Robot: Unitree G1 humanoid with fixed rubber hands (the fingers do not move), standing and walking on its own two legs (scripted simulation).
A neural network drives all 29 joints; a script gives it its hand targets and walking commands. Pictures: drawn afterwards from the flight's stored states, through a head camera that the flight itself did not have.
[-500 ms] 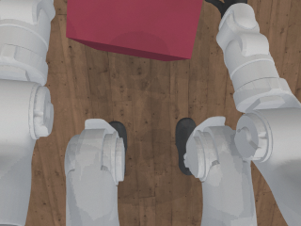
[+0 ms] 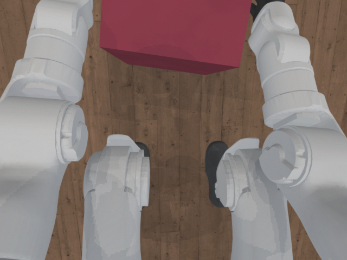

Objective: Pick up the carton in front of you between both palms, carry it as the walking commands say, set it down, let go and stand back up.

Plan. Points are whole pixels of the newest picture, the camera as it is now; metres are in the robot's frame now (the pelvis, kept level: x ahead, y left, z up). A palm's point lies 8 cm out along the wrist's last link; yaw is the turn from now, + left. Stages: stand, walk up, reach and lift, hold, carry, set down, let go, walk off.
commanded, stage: reach and lift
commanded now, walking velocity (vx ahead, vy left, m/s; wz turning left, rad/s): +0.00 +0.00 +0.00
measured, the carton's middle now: (174, 12) +0.55 +0.05 -0.24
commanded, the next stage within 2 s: none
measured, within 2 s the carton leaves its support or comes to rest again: leaves its support in 0.02 s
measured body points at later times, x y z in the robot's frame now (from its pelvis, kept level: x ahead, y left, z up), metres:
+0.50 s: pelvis -0.01 -0.02 +0.09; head +0.27 +0.05 +0.44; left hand +0.51 +0.21 +0.01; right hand +0.51 -0.09 +0.02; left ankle +0.10 +0.11 -0.33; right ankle +0.12 -0.14 -0.33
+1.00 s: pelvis +0.03 -0.02 +0.21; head +0.23 +0.04 +0.61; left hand +0.47 +0.20 +0.15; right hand +0.49 -0.10 +0.16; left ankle +0.10 +0.12 -0.33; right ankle +0.12 -0.14 -0.33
